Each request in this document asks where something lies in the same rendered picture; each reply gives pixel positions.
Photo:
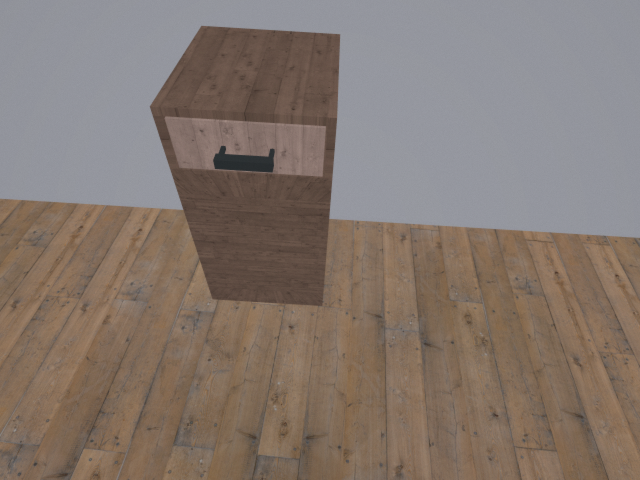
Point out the drawer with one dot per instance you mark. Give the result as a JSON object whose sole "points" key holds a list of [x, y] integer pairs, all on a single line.
{"points": [[299, 149]]}

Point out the handle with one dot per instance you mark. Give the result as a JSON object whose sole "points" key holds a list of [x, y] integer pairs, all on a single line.
{"points": [[244, 162]]}

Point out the cabinet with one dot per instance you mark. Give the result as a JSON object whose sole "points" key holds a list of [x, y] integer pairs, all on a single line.
{"points": [[260, 237]]}

